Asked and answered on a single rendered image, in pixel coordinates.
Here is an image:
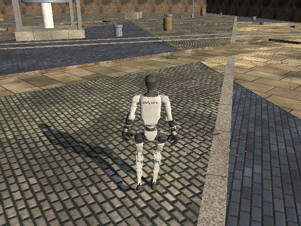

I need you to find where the humanoid robot torso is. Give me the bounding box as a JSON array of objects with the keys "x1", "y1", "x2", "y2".
[{"x1": 140, "y1": 94, "x2": 161, "y2": 141}]

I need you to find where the left robot forearm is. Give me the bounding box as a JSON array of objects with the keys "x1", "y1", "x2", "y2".
[{"x1": 123, "y1": 114, "x2": 132, "y2": 132}]

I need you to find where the right robot hand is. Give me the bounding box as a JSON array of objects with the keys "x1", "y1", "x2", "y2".
[{"x1": 167, "y1": 134, "x2": 178, "y2": 145}]

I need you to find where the right robot forearm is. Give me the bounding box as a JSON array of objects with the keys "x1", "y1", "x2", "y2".
[{"x1": 168, "y1": 115, "x2": 177, "y2": 135}]

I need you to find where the left robot hand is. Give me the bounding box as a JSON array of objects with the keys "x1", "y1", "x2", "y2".
[{"x1": 122, "y1": 131, "x2": 133, "y2": 141}]

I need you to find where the right robot foot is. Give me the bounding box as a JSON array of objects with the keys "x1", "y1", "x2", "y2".
[{"x1": 150, "y1": 179, "x2": 157, "y2": 190}]

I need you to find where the left robot upper arm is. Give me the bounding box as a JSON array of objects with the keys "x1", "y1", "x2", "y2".
[{"x1": 128, "y1": 95, "x2": 141, "y2": 121}]

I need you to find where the right robot upper arm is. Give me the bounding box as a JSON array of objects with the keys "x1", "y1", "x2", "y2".
[{"x1": 160, "y1": 95, "x2": 173, "y2": 121}]

